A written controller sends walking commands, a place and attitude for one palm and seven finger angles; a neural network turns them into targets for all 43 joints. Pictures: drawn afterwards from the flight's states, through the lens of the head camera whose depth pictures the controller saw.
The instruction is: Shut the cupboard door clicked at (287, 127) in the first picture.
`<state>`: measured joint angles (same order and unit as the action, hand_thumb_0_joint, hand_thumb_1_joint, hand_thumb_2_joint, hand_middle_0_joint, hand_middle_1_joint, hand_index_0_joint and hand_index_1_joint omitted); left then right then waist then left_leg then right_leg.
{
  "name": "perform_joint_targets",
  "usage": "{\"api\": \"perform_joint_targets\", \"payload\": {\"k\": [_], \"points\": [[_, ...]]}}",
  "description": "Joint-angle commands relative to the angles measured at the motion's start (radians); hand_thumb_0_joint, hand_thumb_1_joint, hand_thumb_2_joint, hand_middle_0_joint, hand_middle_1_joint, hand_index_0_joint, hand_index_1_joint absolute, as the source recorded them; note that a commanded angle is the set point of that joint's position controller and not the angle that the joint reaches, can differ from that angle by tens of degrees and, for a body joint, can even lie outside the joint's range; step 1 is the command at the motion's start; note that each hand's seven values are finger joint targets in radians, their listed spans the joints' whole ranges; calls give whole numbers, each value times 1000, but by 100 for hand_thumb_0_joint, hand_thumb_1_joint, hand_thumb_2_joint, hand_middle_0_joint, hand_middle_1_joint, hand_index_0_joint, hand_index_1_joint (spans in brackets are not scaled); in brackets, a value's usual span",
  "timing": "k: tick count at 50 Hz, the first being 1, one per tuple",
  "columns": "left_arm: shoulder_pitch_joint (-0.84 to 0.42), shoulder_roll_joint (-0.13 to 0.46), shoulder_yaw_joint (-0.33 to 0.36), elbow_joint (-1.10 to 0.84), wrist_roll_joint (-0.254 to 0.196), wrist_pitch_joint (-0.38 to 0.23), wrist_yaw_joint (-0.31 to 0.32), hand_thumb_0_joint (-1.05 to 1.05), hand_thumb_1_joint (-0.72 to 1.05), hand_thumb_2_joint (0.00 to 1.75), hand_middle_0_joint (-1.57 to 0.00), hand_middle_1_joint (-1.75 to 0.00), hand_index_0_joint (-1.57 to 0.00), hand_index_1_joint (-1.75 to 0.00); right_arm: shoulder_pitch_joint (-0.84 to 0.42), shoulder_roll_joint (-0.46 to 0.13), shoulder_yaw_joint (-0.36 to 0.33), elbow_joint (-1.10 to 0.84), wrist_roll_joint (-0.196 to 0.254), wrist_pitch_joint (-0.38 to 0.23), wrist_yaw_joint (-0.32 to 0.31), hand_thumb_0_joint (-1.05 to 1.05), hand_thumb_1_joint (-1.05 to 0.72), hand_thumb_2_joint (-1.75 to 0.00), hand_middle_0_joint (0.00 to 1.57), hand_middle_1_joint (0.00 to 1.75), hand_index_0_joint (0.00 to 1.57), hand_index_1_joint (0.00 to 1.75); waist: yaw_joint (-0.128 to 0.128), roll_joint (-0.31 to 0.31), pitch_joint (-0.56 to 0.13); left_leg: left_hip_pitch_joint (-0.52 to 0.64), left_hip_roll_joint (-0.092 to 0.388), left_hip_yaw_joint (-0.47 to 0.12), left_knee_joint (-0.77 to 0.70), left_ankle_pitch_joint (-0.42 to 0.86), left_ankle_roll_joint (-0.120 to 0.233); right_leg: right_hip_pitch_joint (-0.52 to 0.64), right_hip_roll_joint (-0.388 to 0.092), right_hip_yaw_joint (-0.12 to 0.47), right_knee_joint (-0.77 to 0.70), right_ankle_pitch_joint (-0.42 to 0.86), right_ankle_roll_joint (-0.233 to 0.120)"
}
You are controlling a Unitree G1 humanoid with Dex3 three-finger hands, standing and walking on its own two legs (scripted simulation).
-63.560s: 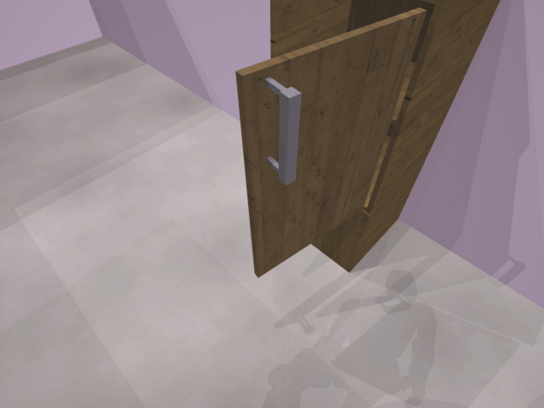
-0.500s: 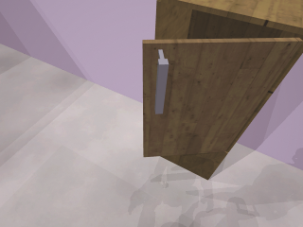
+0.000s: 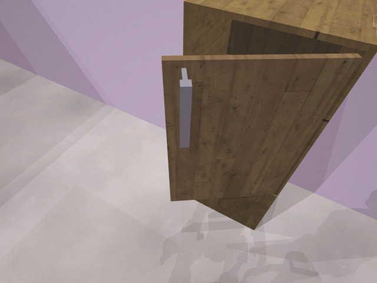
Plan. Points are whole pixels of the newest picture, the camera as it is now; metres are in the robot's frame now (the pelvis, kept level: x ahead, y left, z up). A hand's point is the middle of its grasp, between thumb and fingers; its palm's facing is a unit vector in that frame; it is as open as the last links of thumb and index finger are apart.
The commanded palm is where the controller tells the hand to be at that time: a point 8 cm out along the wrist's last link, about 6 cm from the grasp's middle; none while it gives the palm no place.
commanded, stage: shuffle to correct the standing spot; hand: left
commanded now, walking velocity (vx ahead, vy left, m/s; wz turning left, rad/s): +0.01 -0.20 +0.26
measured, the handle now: (184, 110) +0.43 +0.04 +0.14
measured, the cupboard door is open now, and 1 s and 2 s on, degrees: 33 33 33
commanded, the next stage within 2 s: come to a stop and stand still in 1.18 s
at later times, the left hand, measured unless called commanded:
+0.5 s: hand out of the picture -0.04 +0.11 -0.20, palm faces +0.15 -0.98 -0.14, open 7.4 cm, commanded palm none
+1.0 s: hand out of the picture +0.00 +0.05 -0.20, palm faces +0.16 -0.98 -0.13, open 7.4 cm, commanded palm none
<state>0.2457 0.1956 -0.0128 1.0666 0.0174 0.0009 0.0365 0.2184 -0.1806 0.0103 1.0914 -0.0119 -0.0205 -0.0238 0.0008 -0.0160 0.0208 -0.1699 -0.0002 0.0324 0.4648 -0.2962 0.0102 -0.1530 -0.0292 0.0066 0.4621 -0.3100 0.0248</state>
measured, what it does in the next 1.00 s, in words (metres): steps to the right: right foot, then left foot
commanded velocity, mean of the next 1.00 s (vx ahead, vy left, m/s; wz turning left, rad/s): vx -0.02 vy -0.20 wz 0.08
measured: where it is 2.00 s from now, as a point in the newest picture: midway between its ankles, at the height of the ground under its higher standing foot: outside the picture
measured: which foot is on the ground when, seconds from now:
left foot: down 0.00-0.66, up 0.68-0.90, down 0.92-1.00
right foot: down 0.00-0.48, up 0.50-0.64, down 0.66-0.92, up 0.94-1.00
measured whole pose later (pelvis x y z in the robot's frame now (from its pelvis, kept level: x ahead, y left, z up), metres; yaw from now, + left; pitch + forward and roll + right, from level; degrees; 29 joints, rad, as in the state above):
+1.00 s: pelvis +0.00 -0.12 -0.01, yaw +8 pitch +0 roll -2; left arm 0.28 0.20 0.05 0.96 0.04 0.08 0.01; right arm 0.18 -0.12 -0.01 0.99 -0.03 -0.01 -0.06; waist 0.00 -0.08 0.05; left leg -0.28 0.03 0.12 0.63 -0.36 0.07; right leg -0.41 0.06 -0.04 0.92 -0.47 -0.02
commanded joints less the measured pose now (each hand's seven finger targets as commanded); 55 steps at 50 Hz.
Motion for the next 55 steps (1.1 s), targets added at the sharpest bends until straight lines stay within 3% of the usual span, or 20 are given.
{"api": "perform_joint_targets", "payload": {"k": [1, 12, 19, 21, 23, 25, 28, 31, 32, 33, 34, 36, 38, 41, 44, 45, 46, 47, 51, 55], "points": [[96, 88, 24, -15, -5, -6, 0, 0, 90, 90, -20, -30, -20, -30, 38, -109, -24, -28, -5, -5, -9, 0, -90, -90, 20, 30, 20, 30, 4, 13, 22, -24, 115, -103, -70, 248, 38, -18, -57, 6, -34, 175, -33], [188, 77, 52, -41, 4, 11, -3, 0, 90, 90, -20, -30, -20, -30, 86, -102, -53, -30, -9, 13, -31, 0, -90, -90, 20, 30, 20, 30, 8, -8, -3, -105, 121, -97, 59, 347, 45, 32, -60, -28, 15, 311, -62], [191, 63, 49, -55, 14, 24, 2, 0, 90, 90, -20, -30, -20, -30, 70, -27, -48, -51, -8, 31, -31, 0, -90, -90, 20, 30, 20, 30, -5, -113, 52, -178, 66, 30, 218, -103, 12, -18, -172, 20, -42, 487, -186], [178, 39, 45, -58, 9, 26, -1, 0, 90, 90, -20, -30, -20, -30, 137, -42, -48, -20, -13, 24, -32, 0, -90, -90, 20, 30, 20, 30, -33, 7, 40, -35, 137, -37, 57, 278, 39, -112, -83, -58, 55, 362, -112], [164, 23, 49, -82, 5, 28, -4, 0, 90, 90, -20, -30, -20, -30, 203, -140, -72, 3, -19, 21, -47, 0, -90, -90, 20, 30, 20, 30, -50, 310, 22, 36, 331, -283, -33, 641, 148, -209, 4, -125, 250, -8, -35], [113, 36, 62, -115, 7, 39, -9, 0, 90, 90, -20, -30, -20, -30, 197, -164, -80, -13, -26, 20, -54, 0, -90, -90, 20, 30, 20, 30, -57, 263, 57, -7, 403, -355, -89, 653, 212, -285, 3, -38, 431, -303, -45], [132, 7, 72, -126, 3, 38, -30, 0, 90, 90, -20, -30, -20, -30, 84, -191, -93, -61, -31, 15, -56, 0, -90, -90, 20, 30, 20, 30, -11, 201, 13, -29, 369, -276, -59, 600, 178, -246, -13, -18, 352, -229, -38], [228, 19, 84, -98, 5, 33, -41, 0, 90, 90, -20, -30, -20, -30, 17, -199, -104, -89, -22, 26, -47, 0, -90, -90, 20, 30, 20, 30, 40, 147, -41, -153, 246, -126, 59, 360, 70, -12, 23, -90, 35, 75, -23], [253, 62, 90, -92, 12, 25, -39, 0, 90, 90, -20, -30, -20, -30, 33, -160, -102, -94, -18, 31, -43, 0, -90, -90, 20, 30, 20, 30, 43, -4, -31, -213, 162, -56, 155, 182, 25, 45, -25, -41, -79, 205, -25], [247, 139, 103, -94, 23, 24, -29, 0, 90, 90, -20, -30, -20, -30, 47, -89, -93, -114, -9, 33, -35, 0, -90, -90, 20, 30, 20, 30, 34, -259, -21, -343, 28, 81, 338, -121, -25, 75, -202, 157, -126, 368, -102], [245, 159, 98, -116, 26, 28, -27, 0, 90, 90, -20, -30, -20, -30, 5, -56, -84, -141, -6, 39, -32, 0, -90, -90, 20, 30, 20, 30, 67, -257, -45, -327, 1, 47, 528, -351, -14, -8, -293, 217, -151, 396, -208], [163, 120, 88, -135, 30, 32, -19, 0, 90, 90, -20, -30, -20, -30, -36, -64, -88, -139, -3, 45, -36, 0, -90, -90, 20, 30, 20, 30, 43, -228, 12, -363, 27, 6, 715, -317, -2, -83, -237, 208, -143, 427, -268], [98, 98, 83, -157, 32, 30, -7, 0, 90, 90, -20, -30, -20, -30, 0, -45, -81, -122, -5, 42, -27, 0, -90, -90, 20, 30, 20, 30, 7, -146, -3, -324, 39, 32, 649, -283, -9, -70, -200, 107, -87, 514, -265], [110, 109, 80, -156, 30, 35, -5, 0, 90, 90, -20, -30, -20, -30, 3, -27, -69, -119, -3, 39, -27, 0, -90, -90, 20, 30, 20, 30, 12, -135, -11, -234, 27, 65, 422, -234, -8, -75, -182, 117, -83, 508, -268], [86, 102, 81, -155, 10, 47, -12, 0, 90, 90, -20, -30, -20, -30, 114, -30, -59, -78, -3, 25, -34, 0, -90, -90, 20, 30, 20, 30, -36, -88, -36, -12, 45, 67, 4, 37, 3, -119, -120, 84, 5, 388, -189], [105, 64, 76, -161, 3, 46, -19, 0, 90, 90, -20, -30, -20, -30, 156, -82, -66, -66, -8, 16, -39, 0, -90, -90, 20, 30, 20, 30, -47, 29, -43, 110, 165, -73, -131, 153, 43, -214, -66, 43, 140, 241, -124], [141, 22, 70, -175, 0, 46, -27, 0, 90, 90, -20, -30, -20, -30, 161, -180, -81, -81, -20, 13, -44, 0, -90, -90, 20, 30, 20, 30, -38, 292, -31, 160, 464, -426, -168, 419, 178, -415, 25, -43, 358, -175, -41], [85, 86, 74, -205, 17, 52, -25, 0, 90, 90, -20, -30, -20, -30, 174, -210, -82, -101, -18, 19, -51, 0, -90, -90, 20, 30, 20, 30, -69, 183, -2, 86, 567, -507, -147, 561, 286, -426, 21, 32, 575, -282, -30], [52, 74, 95, -162, 16, 66, -40, 0, 90, 90, -20, -30, -20, -30, 54, -143, -56, -115, -20, -3, -56, 0, -90, -90, 20, 30, 20, 30, 1, 136, 23, -31, 356, -179, -125, 639, 181, -412, 17, 77, 828, -73, 6], [44, 41, 86, -151, 11, 82, -47, 0, 90, 90, -20, -30, -20, -30, 76, -157, -72, -109, -23, 5, -45, 0, -90, -90, 20, 30, 20, 30, -5, 178, 2, -39, 289, -74, -128, 503, 140, -352, 12, 19, 694, -42, 31]]}}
